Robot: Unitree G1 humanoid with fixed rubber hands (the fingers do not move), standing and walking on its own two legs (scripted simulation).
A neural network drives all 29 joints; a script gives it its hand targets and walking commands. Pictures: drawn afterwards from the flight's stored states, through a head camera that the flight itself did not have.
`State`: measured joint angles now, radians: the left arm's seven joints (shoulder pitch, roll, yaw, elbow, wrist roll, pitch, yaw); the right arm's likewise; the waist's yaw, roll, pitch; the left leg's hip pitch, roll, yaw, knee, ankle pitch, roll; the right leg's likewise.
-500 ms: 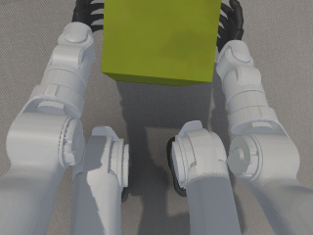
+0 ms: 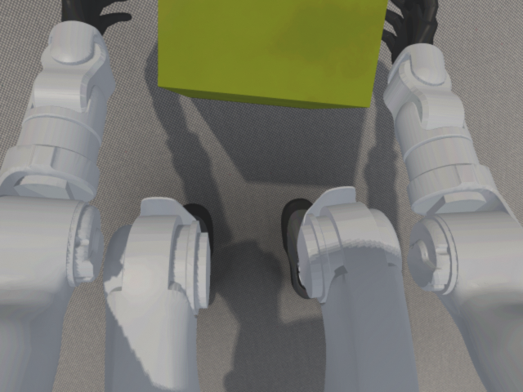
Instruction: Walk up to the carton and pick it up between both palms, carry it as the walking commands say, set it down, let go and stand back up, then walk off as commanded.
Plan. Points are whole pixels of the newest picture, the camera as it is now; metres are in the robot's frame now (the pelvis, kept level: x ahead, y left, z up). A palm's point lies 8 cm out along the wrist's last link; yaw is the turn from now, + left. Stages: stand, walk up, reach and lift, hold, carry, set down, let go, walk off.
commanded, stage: set down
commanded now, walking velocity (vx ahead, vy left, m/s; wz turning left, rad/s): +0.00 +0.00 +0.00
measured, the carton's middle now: (263, 19) +0.53 -0.02 -0.24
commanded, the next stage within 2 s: let go in 1.48 s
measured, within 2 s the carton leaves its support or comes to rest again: neither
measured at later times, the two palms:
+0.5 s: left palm out of the picture +0.54 +0.19 -0.12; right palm (459, 10) +0.51 -0.19 -0.11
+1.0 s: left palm out of the picture +0.55 +0.20 +0.03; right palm out of the picture +0.50 -0.20 +0.05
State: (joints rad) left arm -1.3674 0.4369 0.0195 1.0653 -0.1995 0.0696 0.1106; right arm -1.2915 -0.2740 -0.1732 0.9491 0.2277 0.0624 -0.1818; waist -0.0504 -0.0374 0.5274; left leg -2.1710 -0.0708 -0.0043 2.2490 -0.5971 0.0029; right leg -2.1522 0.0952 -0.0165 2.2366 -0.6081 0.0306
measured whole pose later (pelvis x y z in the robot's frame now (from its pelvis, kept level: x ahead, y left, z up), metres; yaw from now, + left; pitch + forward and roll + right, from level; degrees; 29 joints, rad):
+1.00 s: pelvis -0.02 +0.01 +0.15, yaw +0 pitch +25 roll -2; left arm -1.36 0.49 0.12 0.72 -0.20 0.43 0.05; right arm -1.20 -0.32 -0.19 0.44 0.23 0.44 -0.17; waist -0.07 -0.01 0.52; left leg -1.69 -0.07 -0.01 1.76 -0.51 0.03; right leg -1.68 0.08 0.02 1.74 -0.50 0.04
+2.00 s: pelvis +0.05 +0.00 +0.35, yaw +2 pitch +13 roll -1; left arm -0.36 0.23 0.08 0.24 -0.06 0.27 0.08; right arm -0.29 -0.26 -0.08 0.16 0.05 0.26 -0.01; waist -0.03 0.01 0.52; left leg -0.81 -0.07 -0.09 0.92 -0.33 0.01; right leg -0.79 0.06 0.02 0.89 -0.32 -0.01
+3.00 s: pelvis +0.17 +0.00 +0.40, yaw +1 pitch +0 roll +0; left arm 0.23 0.25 0.01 0.60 0.03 0.05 -0.01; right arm 0.22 -0.23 -0.01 0.56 -0.02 0.10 0.00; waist 0.00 -0.01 -0.04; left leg -0.15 -0.03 -0.03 0.51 -0.36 0.02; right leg -0.16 0.04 0.04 0.51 -0.35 -0.02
